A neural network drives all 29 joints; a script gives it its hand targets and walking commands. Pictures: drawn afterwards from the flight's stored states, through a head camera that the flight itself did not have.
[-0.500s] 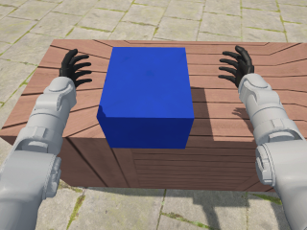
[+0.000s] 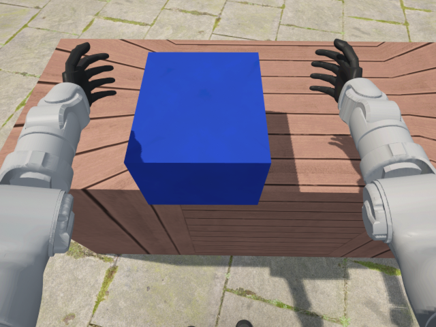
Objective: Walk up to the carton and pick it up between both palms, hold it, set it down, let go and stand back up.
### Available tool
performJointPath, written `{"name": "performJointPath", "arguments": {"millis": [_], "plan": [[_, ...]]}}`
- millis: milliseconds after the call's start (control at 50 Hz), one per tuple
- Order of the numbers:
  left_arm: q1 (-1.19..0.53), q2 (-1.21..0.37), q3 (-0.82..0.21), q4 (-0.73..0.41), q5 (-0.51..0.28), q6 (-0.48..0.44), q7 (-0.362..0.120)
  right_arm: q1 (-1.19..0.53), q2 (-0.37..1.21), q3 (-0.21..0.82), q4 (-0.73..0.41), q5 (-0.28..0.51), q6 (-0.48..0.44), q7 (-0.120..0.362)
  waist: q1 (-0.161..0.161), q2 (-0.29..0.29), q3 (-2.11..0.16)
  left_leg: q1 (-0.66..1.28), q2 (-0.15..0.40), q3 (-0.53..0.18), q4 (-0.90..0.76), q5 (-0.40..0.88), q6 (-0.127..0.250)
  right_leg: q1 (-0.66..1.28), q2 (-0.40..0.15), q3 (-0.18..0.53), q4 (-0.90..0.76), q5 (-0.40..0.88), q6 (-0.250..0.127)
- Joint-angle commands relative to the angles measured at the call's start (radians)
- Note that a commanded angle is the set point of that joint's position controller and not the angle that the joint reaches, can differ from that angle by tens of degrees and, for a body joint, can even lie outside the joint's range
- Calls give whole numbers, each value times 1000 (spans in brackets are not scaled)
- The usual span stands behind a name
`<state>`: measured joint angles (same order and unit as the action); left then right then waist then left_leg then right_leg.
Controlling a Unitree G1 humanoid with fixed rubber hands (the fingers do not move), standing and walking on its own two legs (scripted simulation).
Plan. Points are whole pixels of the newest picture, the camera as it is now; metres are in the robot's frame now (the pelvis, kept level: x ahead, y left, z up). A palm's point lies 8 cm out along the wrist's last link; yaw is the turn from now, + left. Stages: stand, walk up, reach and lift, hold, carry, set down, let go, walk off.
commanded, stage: reach and lift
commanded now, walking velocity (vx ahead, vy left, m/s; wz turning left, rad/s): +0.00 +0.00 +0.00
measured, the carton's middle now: (203, 128) +0.51 -0.01 -0.01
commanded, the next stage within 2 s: none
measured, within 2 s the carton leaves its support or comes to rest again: neither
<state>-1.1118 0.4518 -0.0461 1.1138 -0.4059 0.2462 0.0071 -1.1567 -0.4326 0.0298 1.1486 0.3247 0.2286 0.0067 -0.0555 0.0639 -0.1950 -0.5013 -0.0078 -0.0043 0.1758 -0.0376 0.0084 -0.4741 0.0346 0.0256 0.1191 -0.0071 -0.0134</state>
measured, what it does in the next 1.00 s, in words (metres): stands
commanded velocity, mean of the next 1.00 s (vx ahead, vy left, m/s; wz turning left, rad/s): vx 0.00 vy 0.00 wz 0.00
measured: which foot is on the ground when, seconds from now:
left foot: down 0.00-1.00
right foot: down 0.00-1.00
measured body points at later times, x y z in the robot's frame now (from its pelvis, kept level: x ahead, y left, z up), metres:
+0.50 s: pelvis -0.01 +0.00 -0.01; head +0.13 -0.02 +0.41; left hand +0.51 +0.19 +0.05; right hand +0.48 -0.24 +0.05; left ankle +0.00 +0.11 -0.75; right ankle +0.00 -0.11 -0.75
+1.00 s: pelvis +0.00 +0.01 -0.02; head +0.14 -0.02 +0.41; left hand +0.51 +0.18 +0.03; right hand +0.49 -0.24 +0.03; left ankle +0.00 +0.12 -0.75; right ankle +0.00 -0.11 -0.75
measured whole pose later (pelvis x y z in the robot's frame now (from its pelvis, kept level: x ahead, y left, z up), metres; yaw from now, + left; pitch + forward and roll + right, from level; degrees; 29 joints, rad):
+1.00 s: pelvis +0.00 +0.01 -0.02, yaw -1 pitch +35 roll -1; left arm -1.03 0.35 -0.10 1.27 -0.41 -0.18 0.00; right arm -1.09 -0.36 0.05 1.24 0.36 -0.10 0.05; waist -0.02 0.09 -0.32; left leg -0.81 -0.02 -0.03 0.26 -0.05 0.01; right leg -0.78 0.03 0.05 0.18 0.00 0.00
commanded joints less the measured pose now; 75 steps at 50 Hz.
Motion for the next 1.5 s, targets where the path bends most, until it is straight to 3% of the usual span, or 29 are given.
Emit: {"name": "performJointPath", "arguments": {"millis": [0, 120, 240, 300, 360, 400, 460, 500, 540, 580, 640, 680, 720, 780, 820, 900, 940, 980, 1000, 1080, 1160, 1220, 1300, 1320, 1340, 1360, 1400, 1420, 1480], "plan": [[-437, 173, 14, -126, -1, -110, -5, -416, -156, -36, -190, -7, -85, 7, -25, -3, -745, 482, 18, -60, 122, 391, -84, 150, -18, -2, 57, 328, 97], [-455, 181, 28, -90, -10, -231, -3, -428, -130, -12, -216, 15, -172, 17, -8, -49, -848, 338, 15, -49, 124, 358, -69, 227, -35, 12, 112, 407, 111], [-425, 184, 14, 97, -25, -338, -21, -403, -81, 46, -111, 24, -245, 6, -16, -113, -820, 143, 9, -43, 111, 235, -49, 285, -48, 31, 176, 403, 132], [-480, 188, -4, 61, -45, -383, -11, -442, -109, 9, -148, 13, -286, 1, -42, -64, -950, 196, 11, -51, 147, 307, -67, 205, -48, 27, 175, 409, 124], [-439, 160, -29, 74, -41, -398, -11, -380, -104, -2, -55, 22, -303, 8, -64, 3, -942, 291, 12, -56, 196, 388, -88, 50, -41, 20, 154, 376, 107], [-388, 149, -24, 106, -30, -394, -20, -332, -98, 10, -14, 23, -306, 14, -59, 1, -920, 344, 19, -61, 217, 412, -101, -19, -29, 16, 138, 332, 101], [-380, 148, -22, 68, -16, -410, -19, -350, -89, 4, -65, 40, -323, 24, -27, 19, -942, 346, 21, -62, 226, 439, -109, -43, -28, 19, 132, 318, 96], [-390, 145, -29, 23, -17, -415, -11, -360, -119, -26, -90, 27, -328, 32, -37, 37, -985, 363, 20, -60, 231, 442, -116, -57, -27, 16, 136, 290, 90], [-370, 146, -10, 5, -10, -422, -3, -343, -111, -18, -110, 28, -341, 36, -24, 12, -1008, 359, 19, -61, 238, 468, -107, -53, -26, 21, 143, 325, 91], [-371, 135, -31, 20, -16, -428, -2, -358, -98, -4, -100, 48, -346, 46, -15, 31, -995, 340, 19, -58, 241, 455, -113, -53, -25, 16, 145, 301, 90], [-320, 128, -18, 21, -12, -432, -4, -308, -111, 10, -71, 55, -353, 48, -19, -3, -959, 327, 13, -63, 241, 482, -113, -20, -18, 22, 155, 381, 93], [-334, 130, -26, 41, -10, -441, -14, -314, -92, 20, -46, 72, -356, 51, -6, -10, -922, 268, 10, -58, 227, 431, -110, 13, -19, 28, 164, 342, 98], [-358, 120, -39, -25, -23, -453, -1, -358, -118, 3, -97, 63, -364, 55, -9, -7, -1004, 325, 17, -67, 232, 462, -118, -29, -18, 22, 166, 328, 88], [-334, 108, -30, 29, -22, -453, -1, -347, -104, 12, -77, 58, -371, 56, -13, -36, -967, 300, 15, -60, 247, 483, -115, -13, -23, 20, 162, 374, 97], [-327, 105, -29, -26, -15, -458, 0, -327, -101, 10, -80, 66, -372, 54, -13, -23, -1015, 314, 9, -59, 240, 502, -115, 7, -23, 27, 172, 411, 94], [-324, 84, -34, 20, -9, -460, -6, -356, -91, 10, -73, 48, -369, 47, -15, -34, -953, 258, 11, -57, 218, 452, -120, 27, -22, 20, 153, 368, 95], [-317, 62, -40, -3, -1, -461, -7, -320, -82, -5, -61, 30, -366, 44, -28, -22, -945, 304, 11, -60, 218, 481, -126, 16, -19, 18, 124, 369, 92], [-311, 56, -11, 7, 25, -469, -9, -320, -43, -7, -68, 12, -369, 37, -21, -58, -924, 278, 11, -53, 205, 465, -115, 49, -22, 18, 120, 364, 98], [-313, 37, -15, 24, 29, -470, -10, -310, -49, -31, -50, -15, -366, 36, -38, -40, -901, 259, 12, -57, 190, 448, -121, 54, -22, 15, 114, 340, 93], [-313, 17, 33, 35, 86, -485, -3, -328, -4, -56, -98, -63, -375, 26, -18, -60, -902, 194, 12, -39, 155, 448, -104, 147, -39, 21, 99, 383, 87], [-354, -37, 61, -29, 147, -505, 16, -348, 69, -86, -172, -110, -387, 19, -7, -35, -999, 201, 8, -31, 123, 486, -97, 221, -50, 32, 85, 422, 75], [-340, -96, 91, -15, 198, -499, 12, -298, 113, -133, -130, -185, -378, 7, -28, -36, -952, 199, 9, -18, 101, 485, -91, 236, -50, 23, 51, 418, 67], [-344, -224, 129, -53, 283, -498, -7, -305, 220, -213, -184, -312, -385, 12, -51, -19, -969, 234, 5, -15, 67, 502, -90, 256, -54, 11, 4, 413, 49], [-329, -286, 158, -44, 324, -497, -15, -309, 282, -226, -202, -349, -388, 20, -44, -39, -944, 253, 7, -13, 60, 532, -89, 258, -50, 2, -15, 430, 47], [-314, -344, 169, -69, 361, -495, -24, -288, 331, -258, -188, -387, -392, 32, -59, -25, -938, 295, 2, -13, 50, 566, -91, 257, -48, -7, -38, 440, 42], [-287, -435, 171, -69, 391, -494, -42, -282, 429, -248, -190, -409, -395, 53, -44, -19, -912, 322, 3, -13, 36, 593, -91, 253, -50, -16, -63, 437, 36], [-278, -623, 110, -91, 410, -498, -76, -292, 606, -216, -215, -445, -400, 101, -53, -12, -898, 351, 8, -8, 15, 620, -94, 264, -48, -16, -105, 437, 23], [-261, -672, 95, -70, 422, -498, -90, -273, 660, -208, -207, -466, -395, 119, -44, -22, -865, 357, 15, -6, 0, 616, -90, 259, -47, -25, -120, 422, 23], [-266, -741, 67, -126, 459, -499, -96, -195, 735, -236, -173, -495, -382, 140, -47, 22, -809, 373, 20, 4, -19, 597, -95, 218, -40, -33, -156, 357, 13]]}}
